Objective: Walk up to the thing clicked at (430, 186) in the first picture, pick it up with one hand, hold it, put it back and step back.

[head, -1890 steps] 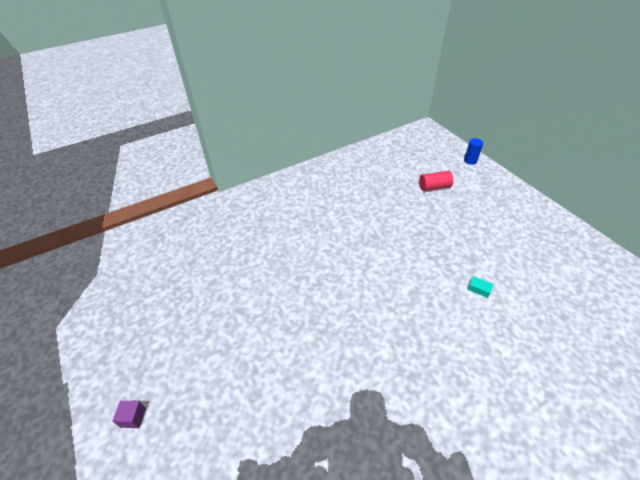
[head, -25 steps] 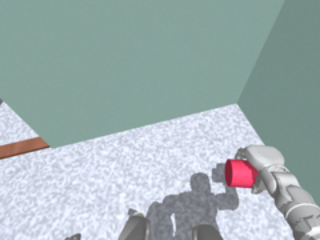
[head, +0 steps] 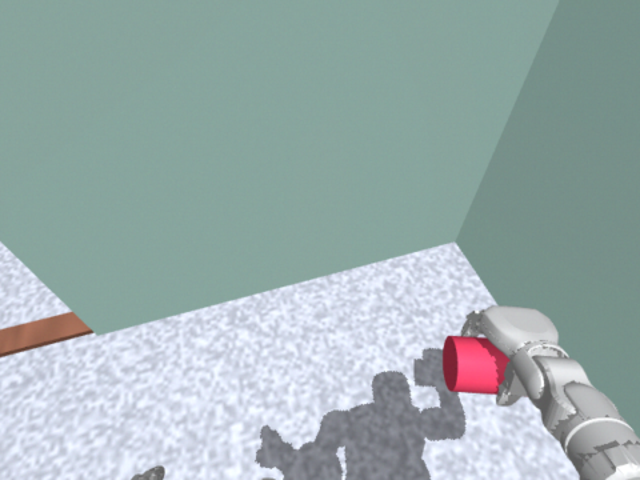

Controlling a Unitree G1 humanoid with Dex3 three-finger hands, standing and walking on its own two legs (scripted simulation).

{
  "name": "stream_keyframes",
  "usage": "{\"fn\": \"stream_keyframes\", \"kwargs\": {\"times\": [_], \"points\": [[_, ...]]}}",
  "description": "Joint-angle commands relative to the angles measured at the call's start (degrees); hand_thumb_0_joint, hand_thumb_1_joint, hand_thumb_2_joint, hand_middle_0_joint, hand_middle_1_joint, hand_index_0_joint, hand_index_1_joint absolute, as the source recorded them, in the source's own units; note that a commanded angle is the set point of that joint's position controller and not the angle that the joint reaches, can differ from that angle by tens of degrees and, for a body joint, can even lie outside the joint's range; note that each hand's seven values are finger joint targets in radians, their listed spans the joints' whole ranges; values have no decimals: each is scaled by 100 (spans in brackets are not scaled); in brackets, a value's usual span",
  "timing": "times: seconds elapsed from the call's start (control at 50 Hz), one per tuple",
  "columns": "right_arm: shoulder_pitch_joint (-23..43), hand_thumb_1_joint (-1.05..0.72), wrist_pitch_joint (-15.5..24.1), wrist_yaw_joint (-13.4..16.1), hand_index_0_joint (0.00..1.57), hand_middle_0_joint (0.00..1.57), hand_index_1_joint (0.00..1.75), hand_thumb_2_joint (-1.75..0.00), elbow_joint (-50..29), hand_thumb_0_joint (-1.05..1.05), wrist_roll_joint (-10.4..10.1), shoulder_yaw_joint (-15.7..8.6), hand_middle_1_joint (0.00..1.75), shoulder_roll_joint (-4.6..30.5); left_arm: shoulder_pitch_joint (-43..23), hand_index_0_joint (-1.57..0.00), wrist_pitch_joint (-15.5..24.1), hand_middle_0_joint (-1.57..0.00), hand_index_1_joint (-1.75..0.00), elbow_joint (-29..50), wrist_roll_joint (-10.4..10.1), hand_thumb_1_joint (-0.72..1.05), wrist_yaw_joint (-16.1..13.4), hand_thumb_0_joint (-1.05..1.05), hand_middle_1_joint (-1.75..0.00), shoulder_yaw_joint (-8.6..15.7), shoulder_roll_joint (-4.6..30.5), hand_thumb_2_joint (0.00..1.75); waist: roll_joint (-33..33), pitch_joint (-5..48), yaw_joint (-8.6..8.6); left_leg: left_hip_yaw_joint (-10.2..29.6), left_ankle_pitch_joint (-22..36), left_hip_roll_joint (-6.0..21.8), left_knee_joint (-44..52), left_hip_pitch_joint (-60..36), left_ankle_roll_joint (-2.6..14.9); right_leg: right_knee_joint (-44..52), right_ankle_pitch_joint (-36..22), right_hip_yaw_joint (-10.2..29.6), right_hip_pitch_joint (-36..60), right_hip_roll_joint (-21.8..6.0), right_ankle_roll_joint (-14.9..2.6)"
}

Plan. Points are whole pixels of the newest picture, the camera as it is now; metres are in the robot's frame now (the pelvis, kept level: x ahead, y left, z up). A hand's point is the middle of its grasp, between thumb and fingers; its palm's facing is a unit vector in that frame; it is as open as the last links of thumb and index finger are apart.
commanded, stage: hold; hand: right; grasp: from above
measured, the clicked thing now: (497, 365) +0.32 -0.23 -0.10
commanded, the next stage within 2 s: crouch in 1.82 s
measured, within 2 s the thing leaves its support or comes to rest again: neither
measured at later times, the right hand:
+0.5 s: hand (511, 349) +0.31 -0.22 -0.03, palm faces -0.48 +0.03 -0.88, open 10.2 cm
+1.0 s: hand (516, 362) +0.29 -0.21 -0.01, palm faces -0.46 +0.04 -0.88, open 10.2 cm
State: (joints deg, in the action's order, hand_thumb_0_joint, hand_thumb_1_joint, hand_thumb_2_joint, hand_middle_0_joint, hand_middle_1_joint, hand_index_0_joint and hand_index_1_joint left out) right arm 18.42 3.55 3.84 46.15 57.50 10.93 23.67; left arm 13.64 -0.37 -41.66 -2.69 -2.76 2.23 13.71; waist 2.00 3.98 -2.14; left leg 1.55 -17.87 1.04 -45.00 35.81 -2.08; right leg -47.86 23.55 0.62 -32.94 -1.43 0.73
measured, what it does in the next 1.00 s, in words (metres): stands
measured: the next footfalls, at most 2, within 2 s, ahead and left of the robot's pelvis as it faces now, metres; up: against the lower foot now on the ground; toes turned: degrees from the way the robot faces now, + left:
none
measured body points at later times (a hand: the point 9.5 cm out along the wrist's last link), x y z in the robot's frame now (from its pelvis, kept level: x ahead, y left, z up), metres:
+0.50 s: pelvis +0.01 +0.00 +0.02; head +0.04 +0.02 +0.47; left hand +0.13 +0.27 -0.10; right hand +0.33 -0.22 +0.02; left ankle +0.05 +0.14 -0.70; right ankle +0.00 -0.13 -0.70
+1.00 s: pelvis +0.00 +0.01 +0.02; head +0.00 +0.03 +0.47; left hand +0.14 +0.26 -0.09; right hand +0.31 -0.21 +0.04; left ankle +0.05 +0.14 -0.70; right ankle +0.00 -0.13 -0.70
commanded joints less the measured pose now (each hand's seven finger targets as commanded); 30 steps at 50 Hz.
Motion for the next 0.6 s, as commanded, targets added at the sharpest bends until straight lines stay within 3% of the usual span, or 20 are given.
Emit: {"fn": "stream_keyframes", "kwargs": {"times": [0.0, 0.08, 0.18, 0.26, 0.36, 0.58], "points": [[1830, -90, 46, 109, 125, 129, 45, -74, -1227, 0, 19, -559, 41, 1329, -25, -20, 160, -20, -30, 608, -5, 89, -69, 0, -30, 310, 854, 90, 131, 1680, 6, -164, 908, -262, 768, -1085, 269, 955, -1471, -65, 968, 249, -46], [1956, -92, 89, 30, 126, 129, 46, -75, -1596, 0, -51, -572, 43, 1329, -74, -20, 159, -20, -30, 622, -1, 89, -76, 0, -30, 318, 861, 90, 196, 1906, 17, -184, 1219, -283, 813, -1290, 274, 1034, -1873, -56, 1348, 232, -14], [1871, -90, 90, 16, 125, 127, 45, -74, -1523, 0, 10, -637, 42, 1359, -29, -20, 117, -20, -30, 577, 12, 89, -78, 0, -30, 326, 863, 89, 169, 1753, 13, -190, 1573, -276, 847, -1402, 281, 1096, -2313, -89, 1386, 231, 8], [1667, -89, 55, -34, 125, 129, 45, -76, -1461, 0, -8, -622, 40, 1293, -81, -20, 76, -20, -30, 669, -3, 89, -48, 0, -30, 343, 902, 90, -10, 1559, 52, -183, 1416, -258, 1013, -1535, 262, 1218, -2065, -111, 1374, 263, -31], [1663, -86, 62, -171, 122, 127, 44, -77, -1691, 0, 15, -607, 39, 1324, -126, -20, 36, -20, -30, 717, -5, 89, -37, 0, -30, 350, 887, 90, 122, 1717, 84, -171, 1731, -251, 984, -1752, 260, 1244, -2453, -130, 1505, 265, -15], [1610, -85, 72, -359, 123, 129, 46, -80, -2031, 0, -67, -638, 40, 1324, -404, -20, 16, -20, -30, 955, -34, 90, -80, 0, -30, 276, 852, 90, 22, 1361, 146, -104, 1045, -228, 1317, -1762, 223, 1563, -1615, -164, 1493, 301, -99]]}}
